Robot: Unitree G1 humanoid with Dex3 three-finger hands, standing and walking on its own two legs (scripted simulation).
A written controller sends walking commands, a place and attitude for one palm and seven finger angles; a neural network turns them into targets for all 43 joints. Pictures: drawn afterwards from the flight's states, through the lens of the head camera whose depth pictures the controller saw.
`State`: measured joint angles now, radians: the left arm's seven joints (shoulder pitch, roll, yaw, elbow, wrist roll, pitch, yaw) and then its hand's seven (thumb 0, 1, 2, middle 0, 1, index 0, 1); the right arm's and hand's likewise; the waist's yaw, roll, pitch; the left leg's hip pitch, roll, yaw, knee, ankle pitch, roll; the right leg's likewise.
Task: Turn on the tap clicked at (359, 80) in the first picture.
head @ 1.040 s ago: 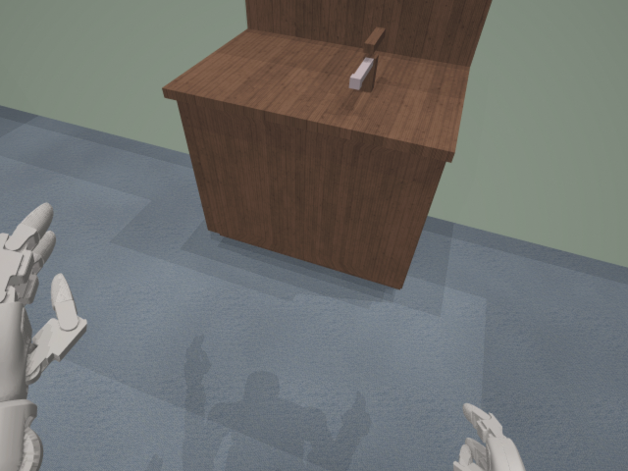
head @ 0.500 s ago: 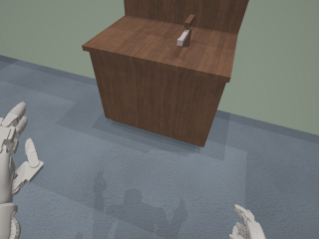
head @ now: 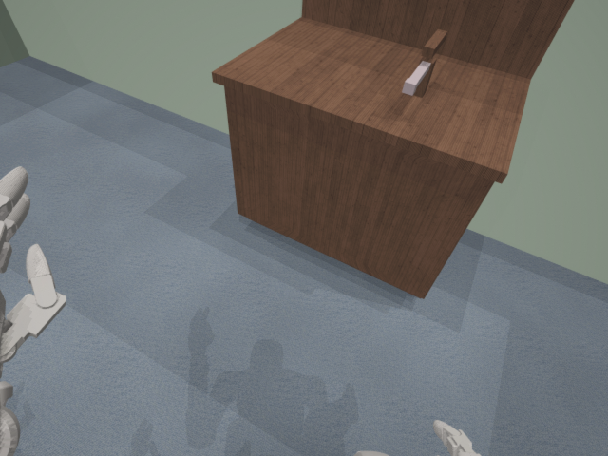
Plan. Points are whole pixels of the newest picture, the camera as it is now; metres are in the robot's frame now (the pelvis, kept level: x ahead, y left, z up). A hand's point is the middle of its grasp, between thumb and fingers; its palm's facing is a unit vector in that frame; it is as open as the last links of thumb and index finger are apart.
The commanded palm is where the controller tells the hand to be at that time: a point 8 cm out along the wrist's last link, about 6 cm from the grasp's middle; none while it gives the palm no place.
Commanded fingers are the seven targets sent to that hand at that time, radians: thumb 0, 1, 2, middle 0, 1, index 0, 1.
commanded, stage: walk to a spot facing it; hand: left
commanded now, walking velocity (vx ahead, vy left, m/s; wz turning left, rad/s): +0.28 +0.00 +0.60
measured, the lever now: (410, 86) +0.92 -0.24 +0.04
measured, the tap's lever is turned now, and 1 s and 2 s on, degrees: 0 0 0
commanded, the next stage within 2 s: none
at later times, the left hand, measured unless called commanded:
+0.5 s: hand (108, 299) +0.23 +0.20 +0.17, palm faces +0.59 -0.65 -0.48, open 7.4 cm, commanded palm +0.16 +0.23 +0.18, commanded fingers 0.00 0.90 0.90 -0.20 -0.30 -0.20 -0.30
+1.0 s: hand out of the picture +0.14 +0.23 +0.20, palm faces +0.75 -0.51 -0.41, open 7.4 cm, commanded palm +0.08 +0.25 +0.18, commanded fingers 0.00 0.90 0.90 -0.20 -0.30 -0.20 -0.30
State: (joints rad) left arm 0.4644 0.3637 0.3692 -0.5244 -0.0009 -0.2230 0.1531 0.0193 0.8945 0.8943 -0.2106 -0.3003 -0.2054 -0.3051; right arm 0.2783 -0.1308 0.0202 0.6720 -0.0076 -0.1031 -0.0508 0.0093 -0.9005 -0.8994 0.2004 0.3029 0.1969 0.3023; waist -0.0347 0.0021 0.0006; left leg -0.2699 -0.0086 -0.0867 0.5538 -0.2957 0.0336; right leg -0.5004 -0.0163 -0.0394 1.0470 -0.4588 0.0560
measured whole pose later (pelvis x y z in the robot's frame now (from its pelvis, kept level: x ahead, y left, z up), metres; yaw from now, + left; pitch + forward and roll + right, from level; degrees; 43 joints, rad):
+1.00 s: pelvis +0.09 -0.07 +0.01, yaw +32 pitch +0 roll -5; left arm 0.54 0.44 0.40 -0.69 -0.04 -0.19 0.15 0.02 0.89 0.89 -0.21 -0.30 -0.21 -0.31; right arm 0.24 -0.12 0.03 0.58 0.00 -0.07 -0.02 0.01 -0.90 -0.90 0.20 0.30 0.20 0.30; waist -0.01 0.00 0.03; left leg -0.31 0.02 -0.03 0.46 -0.15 0.05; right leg -0.50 -0.06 -0.04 1.03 -0.37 0.10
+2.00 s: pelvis +0.16 -0.06 +0.00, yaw +65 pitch +0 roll -2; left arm 0.48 0.34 0.38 -0.46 -0.02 -0.21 0.16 0.01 0.89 0.89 -0.21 -0.30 -0.21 -0.31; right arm 0.26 -0.15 0.03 0.64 0.01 -0.08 -0.06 0.01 -0.90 -0.90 0.20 0.30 0.20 0.30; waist 0.04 0.07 -0.04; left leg -0.29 0.03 0.01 0.46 -0.18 0.05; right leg -0.39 -0.07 -0.12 0.80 -0.42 0.07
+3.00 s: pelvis +0.24 +0.00 +0.00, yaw +80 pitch -2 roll +0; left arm 0.35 0.31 0.34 -0.39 -0.01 -0.13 0.17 0.02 0.90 0.90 -0.20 -0.30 -0.20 -0.30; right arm 0.18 -0.16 0.04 0.59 0.00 -0.11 -0.04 0.01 -0.90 -0.90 0.20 0.30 0.20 0.30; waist 0.09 0.02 0.01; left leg -0.29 0.08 0.15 0.52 -0.19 0.01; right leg -0.26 0.00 -0.10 0.59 -0.35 0.05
